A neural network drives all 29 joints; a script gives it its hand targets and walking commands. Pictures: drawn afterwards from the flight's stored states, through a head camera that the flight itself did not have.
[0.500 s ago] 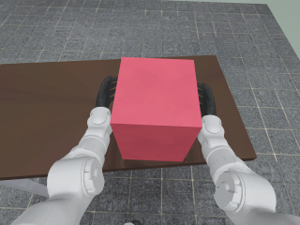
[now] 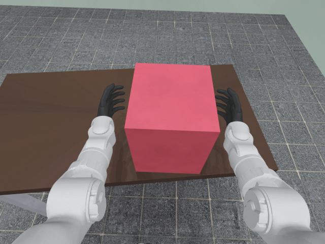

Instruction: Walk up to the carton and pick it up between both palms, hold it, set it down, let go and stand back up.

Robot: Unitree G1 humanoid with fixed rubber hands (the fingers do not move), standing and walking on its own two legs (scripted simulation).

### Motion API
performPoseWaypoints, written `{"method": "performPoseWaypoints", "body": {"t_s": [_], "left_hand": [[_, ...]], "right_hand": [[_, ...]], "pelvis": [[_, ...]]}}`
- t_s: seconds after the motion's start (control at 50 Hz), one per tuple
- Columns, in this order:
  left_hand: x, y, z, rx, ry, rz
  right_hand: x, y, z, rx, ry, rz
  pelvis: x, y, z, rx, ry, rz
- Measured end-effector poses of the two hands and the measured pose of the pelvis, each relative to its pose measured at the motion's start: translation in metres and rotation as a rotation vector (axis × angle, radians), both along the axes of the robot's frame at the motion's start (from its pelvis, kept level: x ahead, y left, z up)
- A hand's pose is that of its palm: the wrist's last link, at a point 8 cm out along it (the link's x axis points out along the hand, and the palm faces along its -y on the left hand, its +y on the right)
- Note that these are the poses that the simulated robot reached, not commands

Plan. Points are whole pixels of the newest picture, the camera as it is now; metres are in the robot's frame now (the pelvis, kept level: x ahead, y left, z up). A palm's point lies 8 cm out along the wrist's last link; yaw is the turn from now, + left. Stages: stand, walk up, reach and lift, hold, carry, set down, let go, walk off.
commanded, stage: set down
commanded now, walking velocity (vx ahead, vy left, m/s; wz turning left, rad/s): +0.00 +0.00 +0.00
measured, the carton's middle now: (170, 122) +0.45 +0.02 +0.00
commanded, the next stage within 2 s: none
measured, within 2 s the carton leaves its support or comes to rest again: neither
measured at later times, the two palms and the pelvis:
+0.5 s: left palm (91, 122) +0.40 +0.22 +0.06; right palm (243, 123) +0.40 -0.16 +0.07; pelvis -0.01 +0.00 -0.01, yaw +2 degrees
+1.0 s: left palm (107, 138) +0.40 +0.19 -0.02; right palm (240, 140) +0.39 -0.18 +0.00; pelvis -0.01 -0.02 -0.02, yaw +1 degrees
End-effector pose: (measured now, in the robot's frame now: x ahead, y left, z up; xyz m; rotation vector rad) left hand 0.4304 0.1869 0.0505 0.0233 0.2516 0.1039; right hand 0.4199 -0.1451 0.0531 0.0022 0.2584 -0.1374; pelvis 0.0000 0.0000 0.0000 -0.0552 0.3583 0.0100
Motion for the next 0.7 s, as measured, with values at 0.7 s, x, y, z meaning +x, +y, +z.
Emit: {"method": "performPoseWaypoints", "body": {"t_s": [0.7], "left_hand": [[-0.049,0.032,-0.05,0.014,0.088,0.017]], "right_hand": [[-0.033,-0.016,-0.038,0.026,0.099,0.025]], "pelvis": [[-0.02,-0.009,-0.03,-0.004,-0.051,0.046]]}}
